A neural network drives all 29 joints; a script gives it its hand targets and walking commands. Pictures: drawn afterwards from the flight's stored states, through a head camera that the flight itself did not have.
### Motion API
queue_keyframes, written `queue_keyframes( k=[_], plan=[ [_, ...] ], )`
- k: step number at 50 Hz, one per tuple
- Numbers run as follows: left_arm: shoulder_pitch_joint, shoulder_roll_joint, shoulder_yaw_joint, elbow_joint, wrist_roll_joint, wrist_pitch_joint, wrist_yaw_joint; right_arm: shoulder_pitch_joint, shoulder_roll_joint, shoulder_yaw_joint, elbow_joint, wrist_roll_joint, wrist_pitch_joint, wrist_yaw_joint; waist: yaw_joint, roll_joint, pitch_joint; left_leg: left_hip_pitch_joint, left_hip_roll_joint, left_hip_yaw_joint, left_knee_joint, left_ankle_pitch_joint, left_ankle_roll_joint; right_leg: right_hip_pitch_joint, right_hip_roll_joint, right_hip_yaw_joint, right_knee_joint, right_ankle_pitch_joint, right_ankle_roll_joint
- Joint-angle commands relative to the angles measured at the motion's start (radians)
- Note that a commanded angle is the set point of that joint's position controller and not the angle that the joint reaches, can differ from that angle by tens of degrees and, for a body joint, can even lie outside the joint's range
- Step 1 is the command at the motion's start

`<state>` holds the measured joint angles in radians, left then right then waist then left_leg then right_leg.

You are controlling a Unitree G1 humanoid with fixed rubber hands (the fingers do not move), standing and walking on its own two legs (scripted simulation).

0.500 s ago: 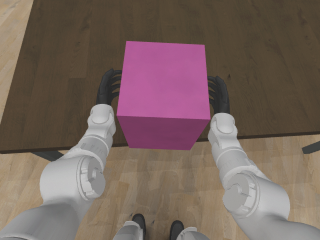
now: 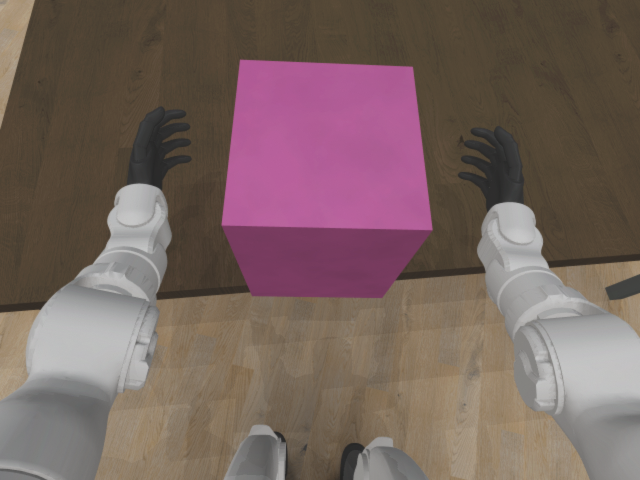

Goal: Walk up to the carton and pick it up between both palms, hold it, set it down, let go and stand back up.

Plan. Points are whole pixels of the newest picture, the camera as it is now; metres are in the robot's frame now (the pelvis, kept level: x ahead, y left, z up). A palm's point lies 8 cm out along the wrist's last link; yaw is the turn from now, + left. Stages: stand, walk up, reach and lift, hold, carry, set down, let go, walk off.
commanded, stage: set down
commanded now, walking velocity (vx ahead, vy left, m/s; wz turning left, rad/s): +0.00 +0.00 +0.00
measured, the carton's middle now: (321, 196) +0.47 +0.03 -0.03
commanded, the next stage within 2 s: none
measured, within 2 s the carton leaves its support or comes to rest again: neither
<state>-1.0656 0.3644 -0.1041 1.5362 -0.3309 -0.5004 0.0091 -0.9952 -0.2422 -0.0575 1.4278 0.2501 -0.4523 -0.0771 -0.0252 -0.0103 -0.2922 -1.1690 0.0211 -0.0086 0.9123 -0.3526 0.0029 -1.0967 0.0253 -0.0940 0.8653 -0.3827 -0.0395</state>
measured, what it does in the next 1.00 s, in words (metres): stands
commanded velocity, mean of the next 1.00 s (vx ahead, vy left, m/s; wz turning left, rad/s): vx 0.00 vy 0.00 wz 0.00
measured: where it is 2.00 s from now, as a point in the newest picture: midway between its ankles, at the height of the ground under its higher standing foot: outside the picture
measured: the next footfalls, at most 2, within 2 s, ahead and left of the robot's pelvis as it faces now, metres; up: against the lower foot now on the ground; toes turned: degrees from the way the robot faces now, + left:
none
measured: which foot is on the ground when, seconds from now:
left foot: down 0.00-1.00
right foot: down 0.00-1.00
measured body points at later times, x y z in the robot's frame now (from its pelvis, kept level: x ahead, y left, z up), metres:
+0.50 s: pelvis -0.01 +0.00 +0.03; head +0.09 +0.00 +0.46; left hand +0.46 +0.23 +0.09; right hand +0.46 -0.20 +0.08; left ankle +0.01 +0.11 -0.67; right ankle -0.01 -0.10 -0.67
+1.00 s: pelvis +0.00 -0.01 +0.04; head +0.08 +0.01 +0.48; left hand +0.45 +0.24 +0.11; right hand +0.44 -0.20 +0.10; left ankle +0.01 +0.11 -0.67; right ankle -0.01 -0.10 -0.67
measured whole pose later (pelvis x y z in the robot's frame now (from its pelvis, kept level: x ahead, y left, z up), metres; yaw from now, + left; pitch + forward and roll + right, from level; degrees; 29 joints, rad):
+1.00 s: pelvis +0.00 -0.01 +0.04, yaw +0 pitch +22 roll -1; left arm -0.91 0.39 -0.09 1.33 -0.31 -0.31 -0.07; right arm -0.85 -0.26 0.11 1.20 0.40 -0.25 -0.09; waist 0.00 -0.01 -0.24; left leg -0.79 0.02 -0.01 0.67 -0.27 0.00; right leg -0.73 0.04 -0.06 0.64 -0.29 -0.04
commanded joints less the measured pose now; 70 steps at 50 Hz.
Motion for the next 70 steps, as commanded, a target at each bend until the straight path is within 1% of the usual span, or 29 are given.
queue_keyframes(
  k=[1,3,6,11,13,18,20,22,27,28,29,32,36,40,42,45,47,51,54,59,66,70],
  plan=[
    [-0.471,0.125,-0.048,-0.214,-0.043,-0.023,-0.028,-0.425,-0.196,0.076,-0.222,0.089,-0.024,0.041,0.024,0.116,-0.957,0.64,-0.032,0.022,0.014,0.674,-0.086,0.39,0.02,0.035,-0.009,0.586,0.058],
    [-0.453,0.131,-0.05,-0.221,-0.042,-0.006,-0.037,-0.415,-0.207,0.09,-0.236,0.104,-0.009,0.049,0.027,0.092,-0.94,0.648,-0.03,0.019,-0.004,0.655,-0.081,0.401,0.02,0.036,-0.022,0.571,0.062],
    [-0.431,0.144,-0.032,-0.239,-0.029,0.022,-0.042,-0.405,-0.225,0.092,-0.257,0.109,0.011,0.053,0.029,0.077,-0.916,0.666,-0.03,0.014,-0.027,0.641,-0.077,0.416,0.021,0.04,-0.048,0.545,0.064],
    [-0.412,0.167,0.007,-0.252,-0.008,0.062,-0.04,-0.417,-0.236,0.081,-0.295,0.087,0.037,0.037,0.031,0.013,-0.853,0.656,-0.027,0.018,-0.084,0.589,-0.066,0.479,0.021,0.041,-0.093,0.535,0.068],
    [-0.405,0.171,0.024,-0.252,0.0,0.073,-0.039,-0.42,-0.231,0.085,-0.307,0.083,0.049,0.029,0.038,-0.01,-0.829,0.636,-0.029,0.023,-0.105,0.563,-0.06,0.522,0.016,0.046,-0.107,0.54,0.073],
    [-0.394,0.193,0.037,-0.235,-0.008,0.086,-0.037,-0.421,-0.217,0.118,-0.324,0.096,0.083,0.017,0.05,-0.037,-0.77,0.596,-0.026,0.032,-0.156,0.494,-0.042,0.608,0.002,0.059,-0.138,0.518,0.079],
    [-0.399,0.198,0.028,-0.233,-0.02,0.089,-0.038,-0.421,-0.213,0.134,-0.325,0.111,0.097,0.014,0.049,-0.034,-0.742,0.597,-0.024,0.033,-0.168,0.472,-0.038,0.613,-0.004,0.061,-0.15,0.501,0.078],
    [-0.399,0.2,0.013,-0.231,-0.031,0.095,-0.039,-0.411,-0.211,0.147,-0.316,0.125,0.114,0.013,0.047,-0.022,-0.721,0.618,-0.019,0.033,-0.178,0.45,-0.038,0.594,-0.008,0.061,-0.165,0.457,0.076],
    [-0.427,0.203,-0.028,-0.246,-0.064,0.12,-0.043,-0.407,-0.214,0.164,-0.307,0.162,0.156,0.011,0.031,0.027,-0.682,0.673,-0.014,0.032,-0.19,0.426,-0.042,0.541,-0.014,0.055,-0.201,0.391,0.066],
    [-0.434,0.201,-0.036,-0.252,-0.071,0.124,-0.044,-0.407,-0.219,0.161,-0.303,0.165,0.161,0.011,0.024,0.04,-0.68,0.687,-0.012,0.029,-0.189,0.425,-0.045,0.529,-0.014,0.053,-0.207,0.378,0.063],
    [-0.439,0.202,-0.041,-0.259,-0.074,0.129,-0.046,-0.405,-0.222,0.158,-0.307,0.166,0.166,0.01,0.018,0.047,-0.679,0.705,-0.012,0.029,-0.189,0.43,-0.047,0.515,-0.015,0.049,-0.213,0.374,0.062],
    [-0.451,0.203,-0.055,-0.289,-0.076,0.136,-0.048,-0.403,-0.226,0.148,-0.32,0.17,0.171,0.009,0.011,0.094,-0.691,0.755,-0.01,0.025,-0.183,0.465,-0.058,0.493,-0.014,0.039,-0.223,0.383,0.054],
    [-0.447,0.204,-0.048,-0.316,-0.063,0.141,-0.054,-0.389,-0.225,0.136,-0.331,0.166,0.171,0.006,0.004,0.123,-0.695,0.804,-0.01,0.024,-0.178,0.508,-0.067,0.496,-0.013,0.033,-0.233,0.411,0.051],
    [-0.396,0.212,-0.018,-0.328,-0.034,0.145,-0.061,-0.36,-0.221,0.135,-0.345,0.157,0.163,0.001,0.013,0.115,-0.69,0.845,-0.011,0.026,-0.182,0.565,-0.069,0.535,-0.011,0.031,-0.244,0.454,0.057],
    [-0.357,0.215,0.007,-0.336,-0.016,0.145,-0.065,-0.337,-0.219,0.134,-0.361,0.151,0.155,-0.003,0.025,0.113,-0.69,0.846,-0.014,0.029,-0.187,0.591,-0.069,0.571,-0.009,0.03,-0.248,0.482,0.059],
    [-0.297,0.221,0.047,-0.352,0.014,0.147,-0.069,-0.303,-0.211,0.138,-0.391,0.143,0.147,-0.01,0.041,0.081,-0.682,0.851,-0.017,0.031,-0.204,0.611,-0.063,0.625,-0.007,0.033,-0.256,0.508,0.064],
    [-0.254,0.222,0.066,-0.369,0.023,0.147,-0.073,-0.275,-0.197,0.146,-0.413,0.14,0.142,-0.015,0.044,0.056,-0.661,0.848,-0.019,0.032,-0.216,0.613,-0.058,0.661,-0.006,0.037,-0.263,0.521,0.069],
    [-0.172,0.218,0.094,-0.407,0.033,0.146,-0.077,-0.211,-0.173,0.165,-0.453,0.138,0.14,-0.022,0.056,0.025,-0.606,0.85,-0.019,0.035,-0.243,0.607,-0.05,0.701,-0.002,0.041,-0.282,0.514,0.071],
    [-0.112,0.215,0.112,-0.438,0.039,0.141,-0.08,-0.157,-0.157,0.177,-0.477,0.136,0.136,-0.026,0.06,0.013,-0.556,0.855,-0.018,0.035,-0.258,0.605,-0.045,0.718,-0.002,0.049,-0.299,0.508,0.07],
    [-0.015,0.195,0.123,-0.506,0.045,0.123,-0.088,-0.054,-0.128,0.179,-0.527,0.122,0.115,-0.033,0.052,0.026,-0.498,0.887,-0.018,0.034,-0.266,0.601,-0.046,0.721,-0.003,0.051,-0.324,0.474,0.063],
    [0.119,0.168,0.131,-0.603,0.061,0.08,-0.09,0.107,-0.097,0.146,-0.566,0.086,0.062,-0.038,0.036,0.082,-0.427,0.919,-0.018,0.029,-0.26,0.581,-0.054,0.697,-0.006,0.049,-0.343,0.397,0.048],
    [0.206,0.151,0.136,-0.65,0.073,0.053,-0.088,0.197,-0.076,0.124,-0.575,0.067,0.025,-0.034,0.029,0.097,-0.388,0.928,-0.016,0.025,-0.256,0.554,-0.055,0.689,-0.006,0.047,-0.344,0.352,0.044]
  ],
)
